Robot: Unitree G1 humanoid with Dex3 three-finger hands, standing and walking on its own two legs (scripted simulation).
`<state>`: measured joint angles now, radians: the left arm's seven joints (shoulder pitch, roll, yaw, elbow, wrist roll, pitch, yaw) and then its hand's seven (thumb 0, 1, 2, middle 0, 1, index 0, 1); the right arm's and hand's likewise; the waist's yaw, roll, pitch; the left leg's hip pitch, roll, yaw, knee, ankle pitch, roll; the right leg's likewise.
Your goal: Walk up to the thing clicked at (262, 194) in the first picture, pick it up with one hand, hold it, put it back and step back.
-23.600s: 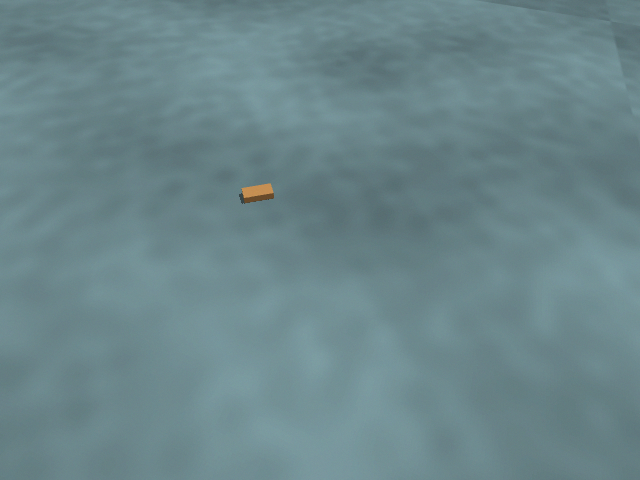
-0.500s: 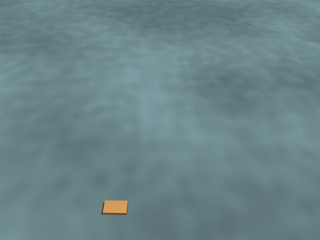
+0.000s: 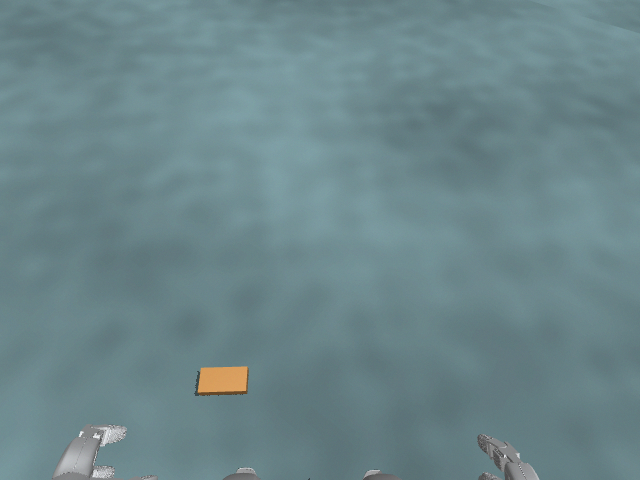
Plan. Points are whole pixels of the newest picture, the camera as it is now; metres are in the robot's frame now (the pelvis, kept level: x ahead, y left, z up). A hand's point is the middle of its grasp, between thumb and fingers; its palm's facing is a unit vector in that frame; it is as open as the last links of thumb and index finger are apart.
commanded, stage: rise first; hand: left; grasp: from above
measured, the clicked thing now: (224, 380) +0.45 +0.24 -0.73
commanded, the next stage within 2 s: none
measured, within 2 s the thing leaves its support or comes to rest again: neither
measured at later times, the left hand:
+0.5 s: hand out of the picture +0.15 +0.26 -0.20, palm faces -0.16 -0.87 -0.47, open 14.2 cm
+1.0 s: hand (144, 471) +0.18 +0.29 -0.32, palm faces -0.40 -0.63 -0.67, open 14.3 cm
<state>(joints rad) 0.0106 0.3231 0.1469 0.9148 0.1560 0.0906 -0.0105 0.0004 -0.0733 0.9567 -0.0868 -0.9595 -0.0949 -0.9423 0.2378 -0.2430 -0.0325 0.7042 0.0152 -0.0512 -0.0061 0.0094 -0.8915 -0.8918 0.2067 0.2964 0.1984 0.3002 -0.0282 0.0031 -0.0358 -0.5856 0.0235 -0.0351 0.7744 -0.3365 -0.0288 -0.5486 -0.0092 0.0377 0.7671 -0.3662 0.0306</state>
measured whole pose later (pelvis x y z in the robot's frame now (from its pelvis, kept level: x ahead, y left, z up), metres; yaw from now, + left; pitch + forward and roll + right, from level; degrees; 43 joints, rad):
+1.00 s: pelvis -0.03 +0.00 -0.18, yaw -1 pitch +29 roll -3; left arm 0.04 0.44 0.12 0.56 0.54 -0.03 0.06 -0.01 -0.57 1.00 -0.11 -0.99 -0.10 -1.00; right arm 0.08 -0.27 -0.04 0.57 -0.01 -0.20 0.02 0.01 -0.94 -0.90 0.21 0.30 0.20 0.30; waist -0.03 0.00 -0.18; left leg -1.54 0.01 -0.09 1.67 -0.64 -0.04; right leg -1.48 0.01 0.02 1.65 -0.68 0.05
